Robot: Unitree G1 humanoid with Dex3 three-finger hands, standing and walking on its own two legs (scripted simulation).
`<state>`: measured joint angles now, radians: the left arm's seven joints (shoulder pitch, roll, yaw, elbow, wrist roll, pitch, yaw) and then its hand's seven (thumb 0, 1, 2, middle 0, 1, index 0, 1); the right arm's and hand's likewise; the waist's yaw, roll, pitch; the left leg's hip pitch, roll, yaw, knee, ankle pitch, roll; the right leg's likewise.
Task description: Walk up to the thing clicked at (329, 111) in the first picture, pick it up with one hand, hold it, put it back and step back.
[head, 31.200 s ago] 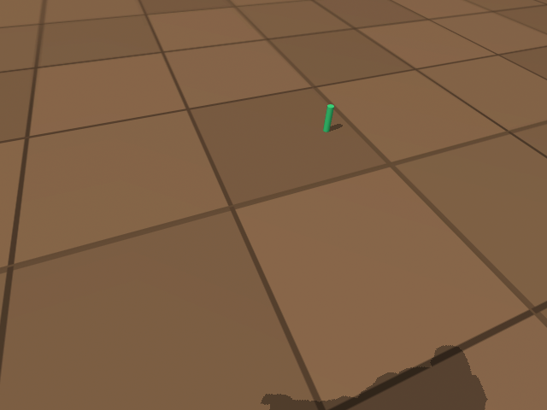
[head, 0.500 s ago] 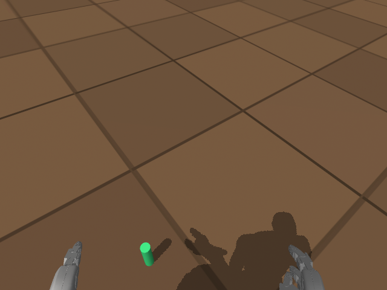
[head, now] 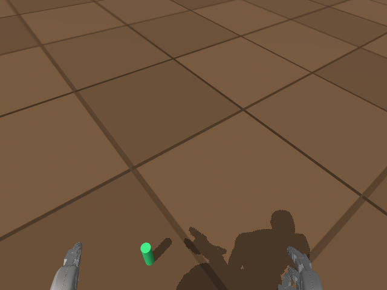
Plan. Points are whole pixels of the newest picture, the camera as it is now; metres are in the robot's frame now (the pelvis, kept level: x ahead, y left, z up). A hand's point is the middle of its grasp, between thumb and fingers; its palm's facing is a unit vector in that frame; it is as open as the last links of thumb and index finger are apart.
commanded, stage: home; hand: left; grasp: from the side
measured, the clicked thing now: (147, 254) +0.41 +0.17 -0.63
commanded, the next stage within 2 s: stand in 0.08 s
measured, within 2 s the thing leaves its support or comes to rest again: neither
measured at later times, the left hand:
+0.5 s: hand (98, 289) +0.17 +0.18 -0.06, palm faces +0.10 -0.96 -0.27, open 12.6 cm
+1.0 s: hand out of the picture +0.04 +0.25 -0.11, palm faces +0.02 -0.94 -0.34, open 7.4 cm
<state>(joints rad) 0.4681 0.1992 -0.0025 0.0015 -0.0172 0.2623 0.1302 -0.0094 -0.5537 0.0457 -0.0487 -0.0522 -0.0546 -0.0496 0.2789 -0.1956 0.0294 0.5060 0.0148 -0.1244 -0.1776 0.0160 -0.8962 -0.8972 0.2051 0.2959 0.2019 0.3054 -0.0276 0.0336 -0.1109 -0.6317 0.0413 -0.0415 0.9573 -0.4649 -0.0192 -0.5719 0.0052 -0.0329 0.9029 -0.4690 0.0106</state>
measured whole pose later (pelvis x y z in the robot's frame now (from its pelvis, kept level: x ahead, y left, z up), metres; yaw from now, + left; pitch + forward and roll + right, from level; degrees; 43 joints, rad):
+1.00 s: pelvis -0.02 +0.01 +0.04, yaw +1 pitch -2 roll -1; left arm 0.24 0.32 0.02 0.95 0.03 0.00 0.02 0.01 0.90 0.90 -0.20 -0.30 -0.20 -0.30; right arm 0.20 -0.30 -0.03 0.99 -0.04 0.00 -0.01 0.01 -0.90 -0.90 0.20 0.30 0.20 0.30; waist 0.01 0.00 0.05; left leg -0.27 0.00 -0.02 0.57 -0.27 0.00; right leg -0.22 -0.04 -0.02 0.55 -0.29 0.03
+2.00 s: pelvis -0.01 +0.00 +0.06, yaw +1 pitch -2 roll +0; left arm 0.11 0.32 0.01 1.16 0.02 -0.01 0.01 0.01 0.90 0.90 -0.20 -0.30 -0.21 -0.30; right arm 0.12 -0.33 -0.01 1.16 -0.01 0.00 0.00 0.01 -0.90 -0.90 0.20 0.30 0.20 0.30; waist 0.00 0.01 0.06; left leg -0.14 0.01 -0.02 0.34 -0.16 -0.01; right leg -0.10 -0.03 -0.03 0.33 -0.19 0.02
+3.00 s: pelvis -0.03 +0.03 +0.04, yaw +2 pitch +0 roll -1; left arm 0.07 0.37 0.07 0.97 0.01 0.05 0.01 0.01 0.90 0.90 -0.20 -0.30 -0.21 -0.30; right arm 0.13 -0.39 -0.06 1.01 0.00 0.04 0.01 0.01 -0.90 -0.90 0.20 0.29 0.20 0.30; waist -0.02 -0.01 0.14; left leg -0.29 -0.03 -0.02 0.66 -0.36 0.05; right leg -0.32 -0.05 -0.01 0.63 -0.30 0.02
